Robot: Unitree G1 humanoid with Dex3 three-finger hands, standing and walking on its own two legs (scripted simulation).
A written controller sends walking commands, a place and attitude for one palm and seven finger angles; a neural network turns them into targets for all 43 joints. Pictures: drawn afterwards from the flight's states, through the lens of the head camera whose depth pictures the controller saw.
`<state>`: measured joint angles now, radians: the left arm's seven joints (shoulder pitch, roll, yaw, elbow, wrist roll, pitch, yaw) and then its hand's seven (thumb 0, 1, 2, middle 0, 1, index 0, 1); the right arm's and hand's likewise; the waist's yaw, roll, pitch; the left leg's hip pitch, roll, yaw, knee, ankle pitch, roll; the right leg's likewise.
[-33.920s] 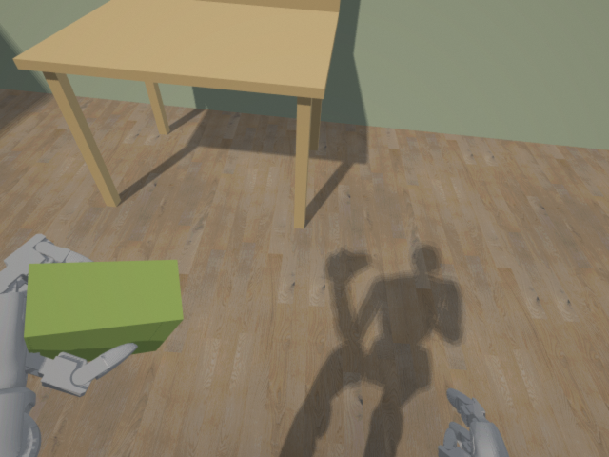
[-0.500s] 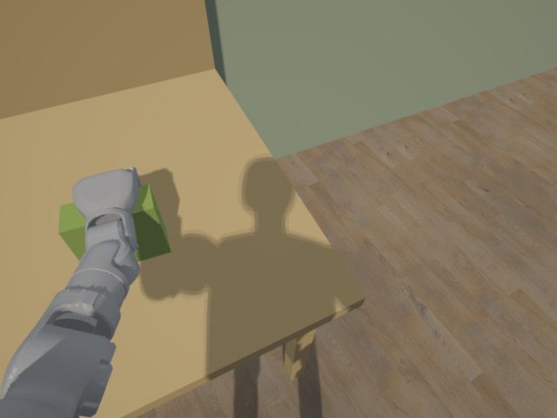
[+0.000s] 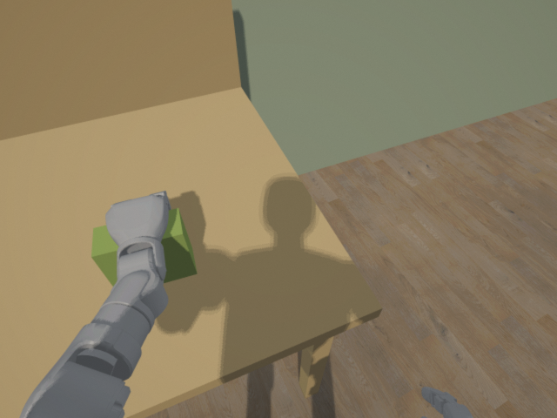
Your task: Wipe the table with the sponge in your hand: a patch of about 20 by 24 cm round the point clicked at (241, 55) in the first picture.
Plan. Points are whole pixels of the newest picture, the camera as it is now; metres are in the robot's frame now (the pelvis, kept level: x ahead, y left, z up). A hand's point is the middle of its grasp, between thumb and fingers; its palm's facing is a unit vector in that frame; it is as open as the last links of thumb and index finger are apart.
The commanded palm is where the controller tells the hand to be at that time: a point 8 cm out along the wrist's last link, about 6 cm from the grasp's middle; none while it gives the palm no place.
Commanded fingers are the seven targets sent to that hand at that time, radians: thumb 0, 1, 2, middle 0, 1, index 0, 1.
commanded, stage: wipe back along the middle lane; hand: left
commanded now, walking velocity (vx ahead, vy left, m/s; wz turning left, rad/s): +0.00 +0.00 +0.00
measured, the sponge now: (151, 258) +0.37 +0.26 -0.02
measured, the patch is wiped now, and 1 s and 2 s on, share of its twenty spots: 0.55 0.65 0.75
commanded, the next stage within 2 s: slide across to the third lane in 0.82 s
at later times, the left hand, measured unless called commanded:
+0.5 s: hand (159, 264) +0.33 +0.22 +0.03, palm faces +0.01 -0.05 -1.00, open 10.3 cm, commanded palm +0.28 +0.20 +0.06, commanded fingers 0.00 0.10 1.30 -1.20 -1.60 -1.20 -1.60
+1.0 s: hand (173, 285) +0.30 +0.19 +0.03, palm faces +0.00 -0.05 -1.00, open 10.3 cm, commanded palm +0.26 +0.16 +0.07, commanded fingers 0.00 0.10 1.30 -1.20 -1.60 -1.20 -1.60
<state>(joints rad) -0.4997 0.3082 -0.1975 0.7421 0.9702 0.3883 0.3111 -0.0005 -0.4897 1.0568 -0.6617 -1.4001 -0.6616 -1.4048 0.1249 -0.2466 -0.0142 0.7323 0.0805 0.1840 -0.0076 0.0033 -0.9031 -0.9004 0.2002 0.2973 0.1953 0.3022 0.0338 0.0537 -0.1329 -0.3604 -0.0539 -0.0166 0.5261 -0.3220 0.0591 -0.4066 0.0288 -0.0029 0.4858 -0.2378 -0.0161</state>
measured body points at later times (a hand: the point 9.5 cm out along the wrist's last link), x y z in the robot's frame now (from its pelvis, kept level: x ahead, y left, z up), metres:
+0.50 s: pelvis +0.00 +0.00 +0.00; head +0.00 -0.02 +0.45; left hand +0.32 +0.22 +0.08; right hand +0.22 -0.21 -0.10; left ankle -0.04 +0.08 -0.73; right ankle +0.00 -0.12 -0.73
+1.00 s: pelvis -0.01 -0.02 +0.00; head -0.02 -0.05 +0.45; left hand +0.29 +0.19 +0.08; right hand +0.21 -0.23 -0.10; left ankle -0.04 +0.08 -0.73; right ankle +0.00 -0.12 -0.73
